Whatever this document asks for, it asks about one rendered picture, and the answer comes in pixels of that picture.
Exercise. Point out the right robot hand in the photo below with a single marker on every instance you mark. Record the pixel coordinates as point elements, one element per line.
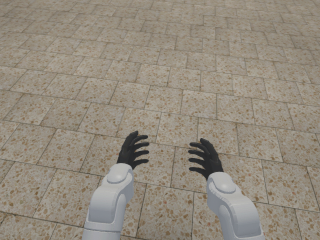
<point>211,162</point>

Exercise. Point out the robot right forearm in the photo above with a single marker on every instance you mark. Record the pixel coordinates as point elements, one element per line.
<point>238,216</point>

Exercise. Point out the robot left forearm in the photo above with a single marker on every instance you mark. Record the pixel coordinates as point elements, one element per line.
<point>106,211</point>

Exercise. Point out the left robot hand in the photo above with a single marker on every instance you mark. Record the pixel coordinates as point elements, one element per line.
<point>127,155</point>

